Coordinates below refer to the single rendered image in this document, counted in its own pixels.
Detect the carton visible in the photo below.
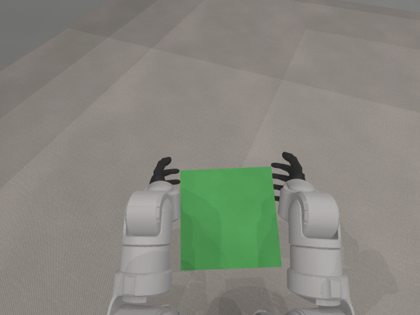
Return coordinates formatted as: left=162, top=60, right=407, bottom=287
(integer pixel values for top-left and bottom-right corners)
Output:
left=180, top=167, right=282, bottom=270

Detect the left robot forearm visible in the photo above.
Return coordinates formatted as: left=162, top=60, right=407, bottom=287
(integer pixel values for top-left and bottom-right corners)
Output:
left=107, top=180, right=181, bottom=315

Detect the left robot hand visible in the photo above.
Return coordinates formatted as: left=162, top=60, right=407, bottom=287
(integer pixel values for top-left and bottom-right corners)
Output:
left=150, top=157, right=180, bottom=185

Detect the right robot forearm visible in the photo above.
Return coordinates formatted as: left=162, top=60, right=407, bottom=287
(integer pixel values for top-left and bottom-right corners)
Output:
left=278, top=178, right=355, bottom=315

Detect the right robot hand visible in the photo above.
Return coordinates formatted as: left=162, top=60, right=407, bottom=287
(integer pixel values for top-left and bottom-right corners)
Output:
left=271, top=152, right=305, bottom=201

